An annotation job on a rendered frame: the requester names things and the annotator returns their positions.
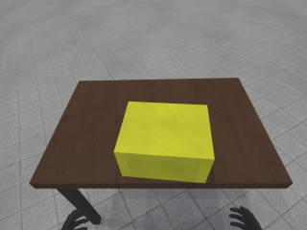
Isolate table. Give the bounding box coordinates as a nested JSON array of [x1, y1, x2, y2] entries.
[[29, 78, 293, 225]]

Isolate robot right hand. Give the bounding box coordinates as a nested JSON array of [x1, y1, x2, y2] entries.
[[229, 206, 263, 230]]

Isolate robot left hand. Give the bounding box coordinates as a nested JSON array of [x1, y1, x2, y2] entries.
[[60, 208, 89, 230]]

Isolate carton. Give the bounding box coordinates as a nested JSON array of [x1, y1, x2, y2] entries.
[[114, 102, 215, 183]]

